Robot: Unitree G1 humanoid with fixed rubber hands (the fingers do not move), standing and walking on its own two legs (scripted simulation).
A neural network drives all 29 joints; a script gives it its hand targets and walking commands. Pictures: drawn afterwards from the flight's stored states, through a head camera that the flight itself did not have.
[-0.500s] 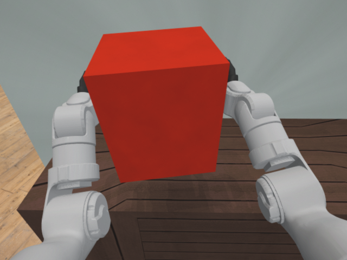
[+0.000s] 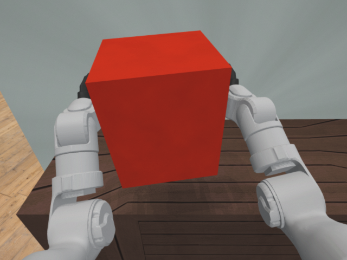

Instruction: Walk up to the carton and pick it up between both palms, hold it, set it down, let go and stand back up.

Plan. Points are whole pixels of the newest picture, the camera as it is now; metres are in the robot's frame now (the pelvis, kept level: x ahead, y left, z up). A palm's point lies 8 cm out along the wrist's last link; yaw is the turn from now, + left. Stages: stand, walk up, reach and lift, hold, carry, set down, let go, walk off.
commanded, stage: hold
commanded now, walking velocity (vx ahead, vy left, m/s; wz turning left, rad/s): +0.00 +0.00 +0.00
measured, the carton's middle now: (161, 109) +0.36 +0.00 +0.25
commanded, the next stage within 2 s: none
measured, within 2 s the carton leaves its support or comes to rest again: neither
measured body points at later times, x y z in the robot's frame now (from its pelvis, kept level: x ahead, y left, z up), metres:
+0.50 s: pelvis -0.01 -0.01 +0.00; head -0.09 +0.00 +0.44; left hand +0.38 +0.15 +0.27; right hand +0.38 -0.15 +0.27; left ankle +0.02 +0.12 -0.75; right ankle +0.00 -0.11 -0.75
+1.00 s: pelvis +0.00 +0.00 +0.00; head -0.08 +0.00 +0.44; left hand +0.38 +0.16 +0.26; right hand +0.38 -0.15 +0.27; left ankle +0.02 +0.12 -0.75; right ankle +0.00 -0.11 -0.75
